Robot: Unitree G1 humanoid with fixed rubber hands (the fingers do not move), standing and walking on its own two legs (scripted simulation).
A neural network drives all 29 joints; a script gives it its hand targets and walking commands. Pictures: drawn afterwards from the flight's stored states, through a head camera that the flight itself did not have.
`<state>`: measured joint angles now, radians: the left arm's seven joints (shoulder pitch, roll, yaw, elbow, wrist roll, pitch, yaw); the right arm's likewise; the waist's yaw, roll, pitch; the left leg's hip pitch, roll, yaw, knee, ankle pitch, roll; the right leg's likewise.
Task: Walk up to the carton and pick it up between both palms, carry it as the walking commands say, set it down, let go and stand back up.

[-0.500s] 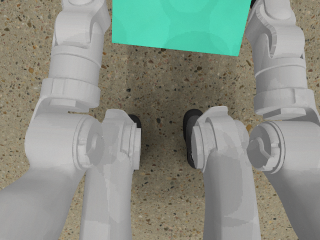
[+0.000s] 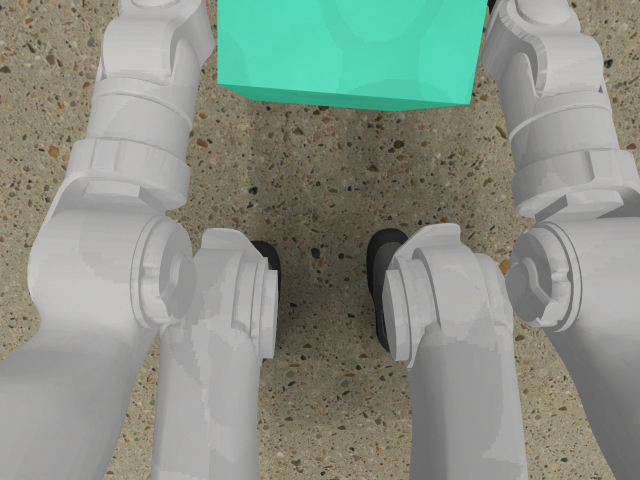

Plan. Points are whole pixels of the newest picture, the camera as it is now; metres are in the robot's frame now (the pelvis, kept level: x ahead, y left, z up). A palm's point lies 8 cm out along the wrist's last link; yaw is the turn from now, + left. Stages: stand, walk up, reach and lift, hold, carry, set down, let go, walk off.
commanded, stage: set down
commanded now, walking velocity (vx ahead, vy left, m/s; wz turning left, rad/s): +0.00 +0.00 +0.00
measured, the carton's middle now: out of the picture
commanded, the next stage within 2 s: none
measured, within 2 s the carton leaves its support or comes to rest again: rests again in 0.24 s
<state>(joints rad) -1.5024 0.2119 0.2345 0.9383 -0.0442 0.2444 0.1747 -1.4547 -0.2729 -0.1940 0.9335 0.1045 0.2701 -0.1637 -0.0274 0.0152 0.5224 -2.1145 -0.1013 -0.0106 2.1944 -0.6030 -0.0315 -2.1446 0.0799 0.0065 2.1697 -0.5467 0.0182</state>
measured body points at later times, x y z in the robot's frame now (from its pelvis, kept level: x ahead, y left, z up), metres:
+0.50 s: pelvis +0.01 +0.01 -0.01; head +0.38 +0.00 +0.22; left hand +0.57 +0.12 -0.19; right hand +0.55 -0.17 -0.20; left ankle +0.12 +0.11 -0.35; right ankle +0.13 -0.11 -0.35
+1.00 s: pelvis +0.02 +0.01 -0.02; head +0.39 +0.00 +0.24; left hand +0.57 +0.12 -0.20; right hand +0.55 -0.17 -0.20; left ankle +0.12 +0.11 -0.35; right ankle +0.13 -0.11 -0.35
